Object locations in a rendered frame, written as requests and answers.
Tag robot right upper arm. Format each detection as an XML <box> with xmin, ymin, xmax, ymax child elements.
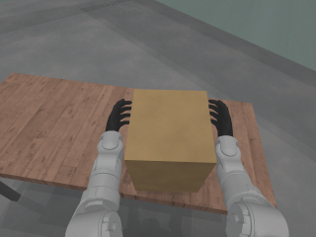
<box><xmin>225</xmin><ymin>200</ymin><xmax>288</xmax><ymax>237</ymax></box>

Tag robot right forearm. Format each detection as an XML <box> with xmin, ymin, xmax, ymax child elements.
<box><xmin>214</xmin><ymin>135</ymin><xmax>289</xmax><ymax>237</ymax></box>

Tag table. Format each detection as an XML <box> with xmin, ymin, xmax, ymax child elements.
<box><xmin>0</xmin><ymin>72</ymin><xmax>277</xmax><ymax>215</ymax></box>

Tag left robot hand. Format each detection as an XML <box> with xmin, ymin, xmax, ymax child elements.
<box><xmin>105</xmin><ymin>99</ymin><xmax>132</xmax><ymax>132</ymax></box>

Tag robot left upper arm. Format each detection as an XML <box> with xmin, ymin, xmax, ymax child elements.
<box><xmin>65</xmin><ymin>208</ymin><xmax>123</xmax><ymax>237</ymax></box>

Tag right robot hand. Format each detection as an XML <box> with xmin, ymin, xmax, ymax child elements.
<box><xmin>208</xmin><ymin>99</ymin><xmax>233</xmax><ymax>137</ymax></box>

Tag carton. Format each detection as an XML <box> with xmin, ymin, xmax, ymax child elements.
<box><xmin>123</xmin><ymin>89</ymin><xmax>217</xmax><ymax>193</ymax></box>

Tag robot left forearm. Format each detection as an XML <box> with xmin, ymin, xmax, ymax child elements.
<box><xmin>65</xmin><ymin>130</ymin><xmax>123</xmax><ymax>237</ymax></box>

